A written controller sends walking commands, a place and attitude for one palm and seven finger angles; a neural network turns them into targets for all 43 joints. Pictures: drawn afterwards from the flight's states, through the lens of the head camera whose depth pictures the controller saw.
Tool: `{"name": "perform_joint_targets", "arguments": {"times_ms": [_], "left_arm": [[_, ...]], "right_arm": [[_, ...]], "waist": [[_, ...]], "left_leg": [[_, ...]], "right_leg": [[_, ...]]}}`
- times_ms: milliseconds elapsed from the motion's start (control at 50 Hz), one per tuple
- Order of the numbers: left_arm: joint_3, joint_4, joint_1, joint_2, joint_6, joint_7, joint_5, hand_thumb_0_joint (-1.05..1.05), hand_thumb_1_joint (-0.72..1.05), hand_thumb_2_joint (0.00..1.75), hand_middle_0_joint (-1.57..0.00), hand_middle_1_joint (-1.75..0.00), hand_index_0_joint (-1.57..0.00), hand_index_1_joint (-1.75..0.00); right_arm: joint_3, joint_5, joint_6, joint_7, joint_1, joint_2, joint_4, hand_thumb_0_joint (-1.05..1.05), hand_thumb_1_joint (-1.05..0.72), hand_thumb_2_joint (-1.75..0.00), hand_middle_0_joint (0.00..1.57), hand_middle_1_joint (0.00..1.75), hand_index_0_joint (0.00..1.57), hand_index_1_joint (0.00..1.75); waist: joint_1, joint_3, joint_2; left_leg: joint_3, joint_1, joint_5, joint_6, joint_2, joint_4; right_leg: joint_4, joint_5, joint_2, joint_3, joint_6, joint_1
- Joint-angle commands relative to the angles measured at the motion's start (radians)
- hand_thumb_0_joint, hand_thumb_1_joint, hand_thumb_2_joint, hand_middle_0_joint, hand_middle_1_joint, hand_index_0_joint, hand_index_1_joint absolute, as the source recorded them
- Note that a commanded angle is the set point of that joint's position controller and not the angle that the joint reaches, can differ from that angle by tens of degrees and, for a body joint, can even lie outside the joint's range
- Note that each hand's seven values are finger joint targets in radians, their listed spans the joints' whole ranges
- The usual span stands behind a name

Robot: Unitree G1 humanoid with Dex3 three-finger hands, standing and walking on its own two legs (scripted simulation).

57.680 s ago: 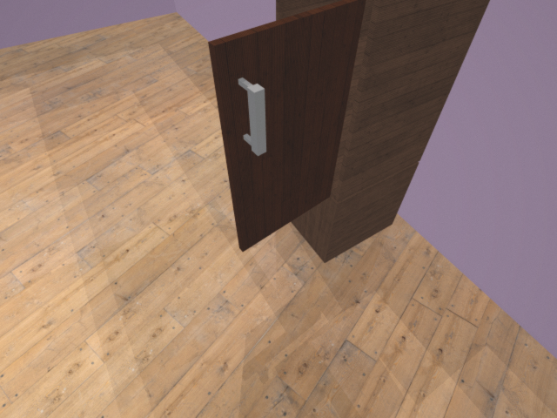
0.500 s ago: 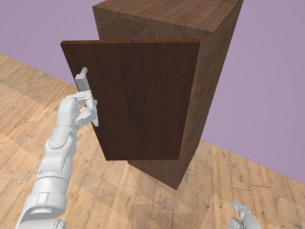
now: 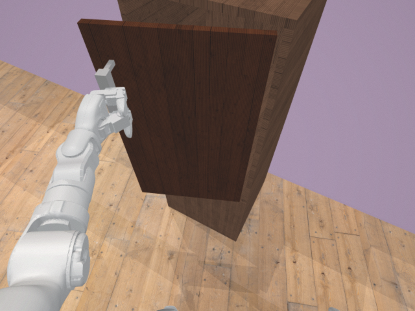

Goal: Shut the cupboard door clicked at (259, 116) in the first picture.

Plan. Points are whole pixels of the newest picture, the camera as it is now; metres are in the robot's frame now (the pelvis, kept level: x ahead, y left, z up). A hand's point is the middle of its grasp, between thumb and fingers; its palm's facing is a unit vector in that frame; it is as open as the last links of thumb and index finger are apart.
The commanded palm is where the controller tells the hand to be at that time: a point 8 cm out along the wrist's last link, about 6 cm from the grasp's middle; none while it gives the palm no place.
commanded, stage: push the door shut along its arc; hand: left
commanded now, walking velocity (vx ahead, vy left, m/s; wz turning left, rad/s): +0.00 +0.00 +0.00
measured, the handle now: (116, 95) +0.52 +0.20 +0.13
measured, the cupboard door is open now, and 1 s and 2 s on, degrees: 22 8 0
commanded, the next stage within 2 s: pull the fist back off the door in 1.26 s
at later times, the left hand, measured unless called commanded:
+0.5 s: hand (147, 99) +0.50 +0.13 +0.14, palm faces -0.23 -0.97 -0.02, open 3.1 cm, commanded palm +0.51 +0.17 +0.14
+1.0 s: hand (160, 84) +0.54 +0.11 +0.14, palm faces -0.34 -0.94 +0.00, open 2.9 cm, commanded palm +0.56 +0.14 +0.14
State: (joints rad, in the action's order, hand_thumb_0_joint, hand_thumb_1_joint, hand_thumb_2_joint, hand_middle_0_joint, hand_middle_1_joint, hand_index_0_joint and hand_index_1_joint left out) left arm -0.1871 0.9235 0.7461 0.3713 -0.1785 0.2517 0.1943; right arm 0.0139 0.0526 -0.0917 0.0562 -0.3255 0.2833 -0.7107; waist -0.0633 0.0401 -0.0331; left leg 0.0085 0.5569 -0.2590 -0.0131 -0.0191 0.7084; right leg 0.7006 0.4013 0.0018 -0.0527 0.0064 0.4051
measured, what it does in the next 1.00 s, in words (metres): stands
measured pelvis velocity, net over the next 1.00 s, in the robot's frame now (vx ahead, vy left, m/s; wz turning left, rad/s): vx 0.00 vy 0.00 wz -0.03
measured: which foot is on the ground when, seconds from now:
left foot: down 0.00-1.00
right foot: down 0.00-1.00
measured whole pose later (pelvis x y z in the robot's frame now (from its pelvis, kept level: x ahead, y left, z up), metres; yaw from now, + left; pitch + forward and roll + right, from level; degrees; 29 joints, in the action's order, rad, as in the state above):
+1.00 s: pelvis +0.00 +0.00 -0.02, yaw -2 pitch +18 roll -3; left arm -0.25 1.33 1.24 0.58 -0.18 0.45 0.10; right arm 0.01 0.00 -0.08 0.04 -0.44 0.29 -0.73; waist -0.22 0.07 -0.04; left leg 0.00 0.87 -0.31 -0.02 -0.05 0.87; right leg 0.83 0.43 0.03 -0.05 0.01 0.71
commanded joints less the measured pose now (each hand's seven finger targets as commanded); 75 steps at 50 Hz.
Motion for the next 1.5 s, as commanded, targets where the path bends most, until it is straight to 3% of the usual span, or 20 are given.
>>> {"name": "perform_joint_targets", "arguments": {"times_ms": [0,120,160,200,280,300,400,500,620,700,920,940,980,1140,1300,1340,1360,1420,1460,1480], "left_arm": [[0.0,-0.182,0.628,0.137,-0.093,0.032,0.018,0.0,0.9,0.9,-1.3,-1.5,-1.3,-1.5],[-0.019,-0.084,0.711,0.192,-0.11,0.053,-0.001,0.0,0.9,0.9,-1.3,-1.5,-1.3,-1.5],[0.037,-0.078,0.764,0.134,-0.114,0.066,-0.003,0.0,0.9,0.9,-1.3,-1.5,-1.3,-1.5],[0.023,-0.043,0.783,0.152,-0.113,0.068,-0.002,0.0,0.9,0.9,-1.3,-1.5,-1.3,-1.5],[0.029,-0.019,0.86,0.152,-0.105,0.079,-0.007,0.0,0.9,0.9,-1.3,-1.5,-1.3,-1.5],[0.007,0.005,0.86,0.176,-0.104,0.078,-0.008,0.0,0.9,0.9,-1.3,-1.5,-1.3,-1.5],[0.019,0.026,0.918,0.172,-0.105,0.087,-0.02,0.0,0.9,0.9,-1.3,-1.5,-1.3,-1.5],[-0.068,0.119,0.937,0.283,-0.087,0.083,-0.039,0.0,0.9,0.9,-1.3,-1.5,-1.3,-1.5],[-0.164,0.146,0.949,0.417,-0.102,0.097,-0.072,0.0,0.9,0.9,-1.3,-1.5,-1.3,-1.5],[-0.14,0.179,0.947,0.395,-0.096,0.129,-0.08,0.0,0.9,0.9,-1.3,-1.5,-1.3,-1.5],[-0.088,0.159,1.077,0.367,-0.069,0.194,-0.067,0.0,0.9,0.9,-1.3,-1.5,-1.3,-1.5],[-0.068,0.187,1.084,0.335,-0.059,0.197,-0.063,0.0,0.9,0.9,-1.3,-1.5,-1.3,-1.5],[-0.065,0.207,1.096,0.335,-0.049,0.2,-0.062,0.0,0.9,0.9,-1.3,-1.5,-1.3,-1.5],[-0.018,0.167,1.191,0.264,-0.047,0.202,-0.056,0.0,0.9,0.9,-1.3,-1.5,-1.3,-1.5],[0.017,0.186,1.23,0.204,-0.036,0.192,-0.053,0.0,0.9,0.9,-1.3,-1.5,-1.3,-1.5],[0.032,0.179,1.246,0.192,-0.037,0.193,-0.057,0.0,0.9,0.9,-1.3,-1.5,-1.3,-1.5],[-0.167,0.185,1.291,0.225,-0.006,-0.022,0.004,0.0,0.9,0.9,-1.3,-1.5,-1.3,-1.5],[-0.144,0.169,1.283,0.117,-0.002,-0.319,-0.093,0.0,0.9,0.9,-1.3,-1.5,-1.3,-1.5],[-0.165,0.139,1.282,0.149,-0.044,-0.481,-0.198,0.0,0.9,0.9,-1.3,-1.5,-1.3,-1.5],[-0.141,0.139,1.274,0.148,-0.067,-0.516,-0.25,0.0,0.9,0.9,-1.3,-1.5,-1.3,-1.5]], "right_arm": [[-0.049,-0.004,-0.049,0.014,-0.025,0.154,0.097,0.0,-0.9,-0.9,0.2,0.3,0.2,0.3],[-0.05,-0.008,-0.055,0.013,-0.056,0.166,0.076,0.0,-0.9,-0.9,0.2,0.3,0.2,0.3],[-0.05,-0.009,-0.062,0.011,-0.061,0.163,0.074,0.0,-0.9,-0.9,0.2,0.3,0.2,0.3],[-0.052,-0.012,-0.066,0.013,-0.084,0.173,0.064,0.0,-0.9,-0.9,0.2,0.3,0.2,0.3],[-0.054,-0.019,-0.075,0.01,-0.103,0.178,0.053,0.0,-0.9,-0.9,0.2,0.3,0.2,0.3],[-0.054,-0.021,-0.075,0.011,-0.12,0.181,0.045,0.0,-0.9,-0.9,0.2,0.3,0.2,0.3],[-0.057,-0.027,-0.077,0.005,-0.144,0.186,0.039,0.0,-0.9,-0.9,0.2,0.3,0.2,0.3],[-0.056,-0.035,-0.065,0.001,-0.179,0.198,0.031,0.0,-0.9,-0.9,0.2,0.3,0.2,0.3],[-0.058,-0.047,-0.046,-0.008,-0.21,0.202,0.051,0.0,-0.9,-0.9,0.2,0.3,0.2,0.3],[-0.062,-0.046,-0.023,-0.009,-0.236,0.197,0.064,0.0,-0.9,-0.9,0.2,0.3,0.2,0.3],[-0.067,-0.051,-0.015,0.0,-0.261,0.206,0.023,0.0,-0.9,-0.9,0.2,0.3,0.2,0.3],[-0.065,-0.052,-0.017,-0.001,-0.256,0.203,0.017,0.0,-0.9,-0.9,0.2,0.3,0.2,0.3],[-0.065,-0.051,-0.021,0.001,-0.26,0.208,0.009,0.0,-0.9,-0.9,0.2,0.3,0.2,0.3],[-0.064,-0.06,-0.051,0.004,-0.256,0.21,-0.018,0.0,-0.9,-0.9,0.2,0.3,0.2,0.3],[-0.061,-0.061,-0.065,0.012,-0.252,0.214,-0.043,0.0,-0.9,-0.9,0.2,0.3,0.2,0.3],[-0.062,-0.061,-0.069,0.012,-0.244,0.214,-0.046,0.0,-0.9,-0.9,0.2,0.3,0.2,0.3],[-0.048,-0.061,-0.077,-0.005,-0.284,0.165,-0.021,0.0,-0.9,-0.9,0.2,0.3,0.2,0.3],[-0.061,-0.104,-0.078,-0.065,-0.323,0.154,-0.016,0.0,-0.9,-0.9,0.2,0.3,0.2,0.3],[-0.064,-0.14,-0.069,-0.103,-0.344,0.15,-0.01,0.0,-0.9,-0.9,0.2,0.3,0.2,0.3],[-0.068,-0.152,-0.062,-0.12,-0.354,0.15,-0.007,0.0,-0.9,-0.9,0.2,0.3,0.2,0.3]], "waist": [[-0.083,0.317,0.012],[-0.103,0.33,-0.027],[-0.123,0.325,-0.07],[-0.132,0.335,-0.034],[-0.148,0.38,-0.069],[-0.148,0.384,-0.036],[-0.163,0.412,-0.074],[-0.164,0.408,-0.046],[-0.15,0.492,-0.068],[-0.171,0.465,-0.036],[-0.211,0.504,-0.108],[-0.219,0.479,-0.12],[-0.228,0.456,-0.096],[-0.242,0.515,-0.165],[-0.267,0.504,-0.126],[-0.265,0.514,-0.158],[-0.227,0.503,-0.165],[-0.245,0.537,-0.131],[-0.231,0.565,-0.156],[-0.236,0.58,-0.163]], "left_leg": [[-0.053,-0.376,0.088,-0.029,0.013,-0.051],[-0.069,-0.353,0.058,-0.023,0.007,-0.037],[-0.079,-0.375,0.027,-0.017,0.002,-0.035],[-0.086,-0.365,0.023,-0.02,0.0,-0.028],[-0.096,-0.379,0.034,-0.015,-0.003,-0.012],[-0.1,-0.368,0.054,-0.02,-0.003,-0.005],[-0.108,-0.373,0.074,-0.018,-0.007,0.016],[-0.105,-0.307,0.083,-0.02,-0.008,0.034],[-0.089,-0.266,0.165,-0.023,-0.004,0.07],[-0.071,-0.225,0.181,-0.033,-0.001,0.094],[-0.082,-0.274,0.212,-0.035,-0.005,0.133],[-0.082,-0.268,0.197,-0.036,-0.003,0.134],[-0.086,-0.253,0.17,-0.036,-0.007,0.136],[-0.104,-0.333,0.214,-0.035,-0.012,0.155],[-0.101,-0.319,0.19,-0.043,-0.011,0.163],[-0.102,-0.334,0.185,-0.039,-0.011,0.167],[-0.116,-0.25,0.155,-0.021,-0.034,0.149],[-0.134,-0.253,0.153,-0.009,-0.028,0.138],[-0.126,-0.228,0.169,-0.006,-0.021,0.156],[-0.12,-0.23,0.176,-0.006,-0.017,0.16]], "right_leg": [[-0.126,-0.205,0.036,0.022,0.007,0.171],[-0.108,-0.16,0.038,0.025,0.01,0.228],[-0.101,-0.125,0.039,0.019,0.011,0.282],[-0.093,-0.116,0.041,0.013,0.013,0.294],[-0.078,-0.117,0.04,0.014,0.012,0.335],[-0.073,-0.128,0.041,0.011,0.013,0.327],[-0.055,-0.13,0.043,0.01,0.016,0.371],[-0.044,-0.136,0.045,0.012,0.015,0.369],[-0.018,-0.225,0.049,0.027,0.012,0.316],[-0.019,-0.264,0.056,0.032,0.005,0.321],[-0.011,-0.264,0.065,0.024,0.009,0.405],[-0.013,-0.248,0.066,0.02,0.008,0.425],[-0.016,-0.22,0.067,0.017,0.008,0.443],[0.011,-0.205,0.07,-0.001,0.014,0.517],[0.021,-0.184,0.07,-0.011,0.013,0.547],[0.024,-0.178,0.07,-0.01,0.015,0.566],[0.003,-0.16,0.06,0.007,0.004,0.522],[0.035,-0.151,0.066,-0.019,-0.008,0.533],[0.056,-0.15,0.063,-0.021,-0.006,0.534],[0.062,-0.151,0.065,-0.02,-0.003,0.532]]}}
